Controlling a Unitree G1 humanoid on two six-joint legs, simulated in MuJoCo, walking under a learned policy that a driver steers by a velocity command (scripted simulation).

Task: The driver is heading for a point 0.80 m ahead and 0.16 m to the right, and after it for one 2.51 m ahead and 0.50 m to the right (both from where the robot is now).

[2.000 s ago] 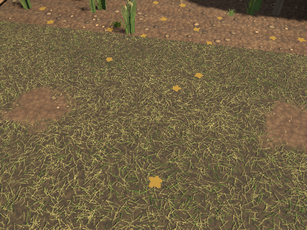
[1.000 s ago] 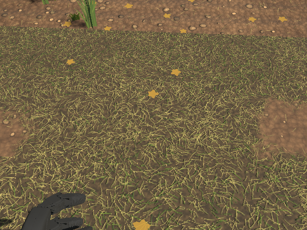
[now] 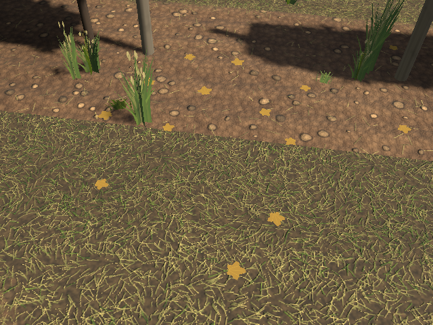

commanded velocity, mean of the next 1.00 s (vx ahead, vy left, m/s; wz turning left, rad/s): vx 0.49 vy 0.00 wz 0.00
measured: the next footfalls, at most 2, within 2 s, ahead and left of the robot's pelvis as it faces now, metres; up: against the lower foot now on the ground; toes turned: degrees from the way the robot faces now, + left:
right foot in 0.32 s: +0.38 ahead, -0.26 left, -0.16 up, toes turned -3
left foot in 0.80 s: +0.68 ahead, -0.03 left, -0.16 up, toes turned +2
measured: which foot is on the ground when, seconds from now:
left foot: down 0.00-0.32, up 0.34-0.78, down 0.80-1.00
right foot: up 0.00-0.30, down 0.32-0.82, up 0.84-1.00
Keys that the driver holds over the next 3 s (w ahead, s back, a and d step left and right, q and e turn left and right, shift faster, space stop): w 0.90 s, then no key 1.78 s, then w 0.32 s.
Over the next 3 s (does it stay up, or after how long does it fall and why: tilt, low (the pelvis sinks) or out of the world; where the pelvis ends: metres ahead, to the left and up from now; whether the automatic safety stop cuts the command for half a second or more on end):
stays up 0.77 -0.17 -0.18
